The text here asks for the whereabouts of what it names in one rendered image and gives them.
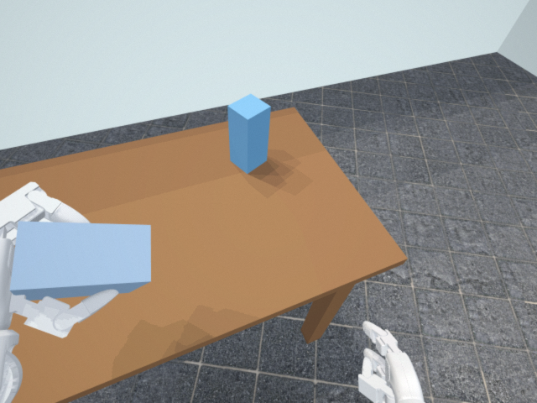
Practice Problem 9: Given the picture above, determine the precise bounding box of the robot right hand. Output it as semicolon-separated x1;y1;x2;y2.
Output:
358;321;424;403

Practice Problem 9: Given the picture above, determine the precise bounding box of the robot left hand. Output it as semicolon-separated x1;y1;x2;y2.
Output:
0;182;119;338

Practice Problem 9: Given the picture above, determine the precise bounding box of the robot left forearm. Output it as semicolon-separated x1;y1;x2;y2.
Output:
0;329;23;403

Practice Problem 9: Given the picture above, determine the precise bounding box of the table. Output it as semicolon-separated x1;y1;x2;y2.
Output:
0;107;408;403

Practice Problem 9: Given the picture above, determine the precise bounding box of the sponge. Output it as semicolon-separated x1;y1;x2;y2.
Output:
10;221;151;301

